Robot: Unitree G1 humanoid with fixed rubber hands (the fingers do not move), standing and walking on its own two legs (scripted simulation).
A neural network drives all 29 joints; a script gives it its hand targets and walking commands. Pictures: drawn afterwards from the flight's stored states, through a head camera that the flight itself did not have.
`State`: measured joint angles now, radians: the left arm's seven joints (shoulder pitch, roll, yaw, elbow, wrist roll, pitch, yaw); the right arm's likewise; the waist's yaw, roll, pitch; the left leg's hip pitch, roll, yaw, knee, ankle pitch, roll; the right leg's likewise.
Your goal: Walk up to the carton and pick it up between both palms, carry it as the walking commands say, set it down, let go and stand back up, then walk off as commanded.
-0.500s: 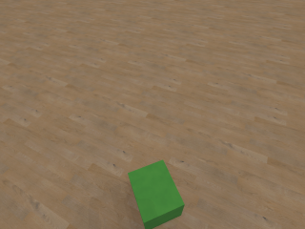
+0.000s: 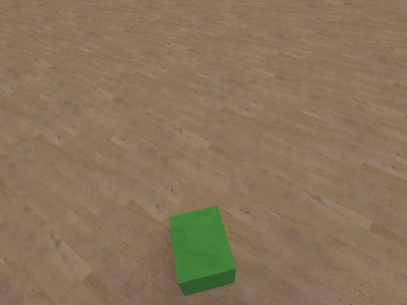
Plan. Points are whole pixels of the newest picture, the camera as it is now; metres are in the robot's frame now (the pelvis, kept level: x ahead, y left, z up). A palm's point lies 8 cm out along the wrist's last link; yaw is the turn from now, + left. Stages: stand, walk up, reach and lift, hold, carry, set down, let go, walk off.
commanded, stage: walk up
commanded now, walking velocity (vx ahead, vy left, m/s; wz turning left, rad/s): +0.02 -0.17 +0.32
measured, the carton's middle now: (201, 250) +0.46 +0.04 -0.64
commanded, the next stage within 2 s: none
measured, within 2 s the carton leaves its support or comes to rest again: neither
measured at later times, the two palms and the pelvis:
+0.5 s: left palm out of the picture -0.01 +0.22 -0.13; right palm out of the picture +0.07 -0.23 -0.12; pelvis +0.01 -0.02 +0.02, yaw +5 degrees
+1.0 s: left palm out of the picture +0.00 +0.29 -0.14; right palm out of the picture +0.10 -0.16 -0.11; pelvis +0.03 +0.06 +0.02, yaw +8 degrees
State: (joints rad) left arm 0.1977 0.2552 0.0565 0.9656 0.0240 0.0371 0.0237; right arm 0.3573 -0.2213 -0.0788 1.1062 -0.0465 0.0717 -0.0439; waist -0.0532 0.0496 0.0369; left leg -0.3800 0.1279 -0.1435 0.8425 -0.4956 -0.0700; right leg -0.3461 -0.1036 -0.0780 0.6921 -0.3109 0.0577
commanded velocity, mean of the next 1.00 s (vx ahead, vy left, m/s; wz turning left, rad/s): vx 0.01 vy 0.07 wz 0.14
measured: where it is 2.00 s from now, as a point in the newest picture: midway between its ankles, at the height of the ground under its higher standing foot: outside the picture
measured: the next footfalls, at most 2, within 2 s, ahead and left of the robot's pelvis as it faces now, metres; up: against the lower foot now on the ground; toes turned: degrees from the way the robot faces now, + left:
left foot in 0.28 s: +0.01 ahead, +0.05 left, +0.00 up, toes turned +7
right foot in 0.56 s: +0.08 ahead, -0.13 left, +0.00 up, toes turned -1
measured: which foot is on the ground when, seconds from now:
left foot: up 0.00-0.26, down 0.28-0.58, up 0.60-0.88, down 0.90-1.00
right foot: down 0.00-0.32, up 0.34-0.54, down 0.56-0.92, up 0.94-1.00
